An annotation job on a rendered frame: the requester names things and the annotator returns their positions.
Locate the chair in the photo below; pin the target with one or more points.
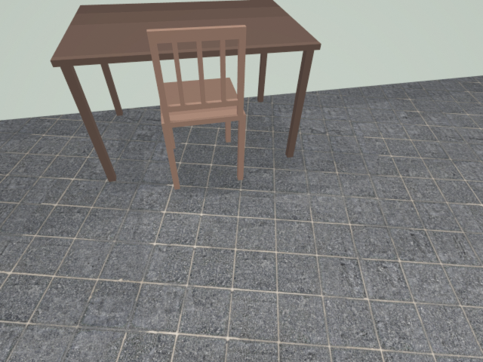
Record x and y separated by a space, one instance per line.
203 101

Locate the table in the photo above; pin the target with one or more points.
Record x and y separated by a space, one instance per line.
102 34

